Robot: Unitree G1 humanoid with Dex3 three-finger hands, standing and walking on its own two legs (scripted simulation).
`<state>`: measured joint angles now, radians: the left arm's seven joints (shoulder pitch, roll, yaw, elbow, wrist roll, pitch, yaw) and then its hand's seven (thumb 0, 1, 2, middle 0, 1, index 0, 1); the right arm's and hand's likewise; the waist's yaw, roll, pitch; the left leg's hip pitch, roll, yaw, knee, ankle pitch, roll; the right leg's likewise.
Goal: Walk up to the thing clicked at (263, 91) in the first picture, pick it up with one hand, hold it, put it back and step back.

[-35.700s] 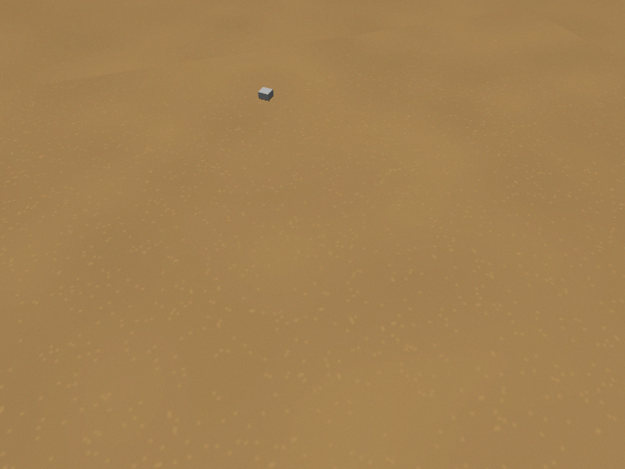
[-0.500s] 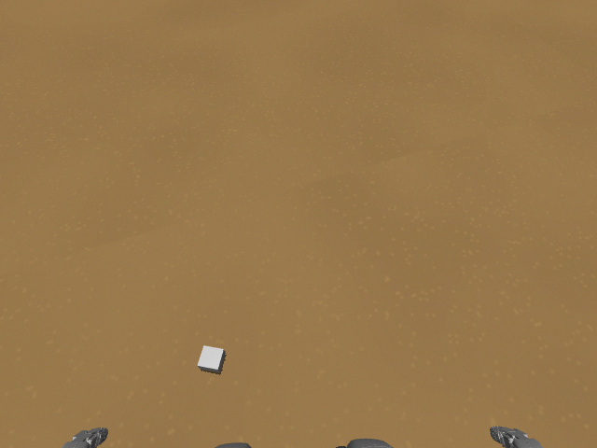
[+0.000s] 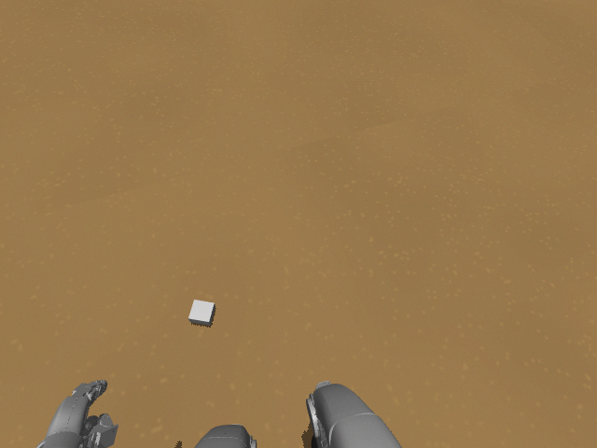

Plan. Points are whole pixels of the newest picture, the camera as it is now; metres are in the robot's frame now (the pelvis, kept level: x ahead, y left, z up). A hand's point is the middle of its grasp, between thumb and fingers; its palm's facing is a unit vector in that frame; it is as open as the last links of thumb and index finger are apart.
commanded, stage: step back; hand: left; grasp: from above
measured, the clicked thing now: (202, 312) +0.51 +0.24 -0.74
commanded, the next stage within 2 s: none
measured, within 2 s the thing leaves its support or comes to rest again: neither
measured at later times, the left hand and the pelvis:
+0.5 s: hand out of the picture +0.01 +0.24 -0.13, palm faces -0.04 -0.91 -0.41, open 7.4 cm; pelvis -0.12 -0.01 +0.00, yaw -2 degrees
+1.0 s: hand out of the picture -0.19 +0.24 -0.16, palm faces -0.09 -0.91 -0.41, open 7.4 cm; pelvis -0.30 -0.04 -0.02, yaw -6 degrees
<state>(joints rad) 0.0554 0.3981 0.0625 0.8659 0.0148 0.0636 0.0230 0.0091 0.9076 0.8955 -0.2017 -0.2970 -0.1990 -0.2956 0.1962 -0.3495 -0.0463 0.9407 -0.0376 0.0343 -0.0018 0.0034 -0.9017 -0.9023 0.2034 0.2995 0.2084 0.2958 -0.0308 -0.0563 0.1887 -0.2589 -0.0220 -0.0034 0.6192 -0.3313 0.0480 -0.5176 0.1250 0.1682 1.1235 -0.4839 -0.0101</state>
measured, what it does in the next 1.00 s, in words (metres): walks backwards: right foot, then left foot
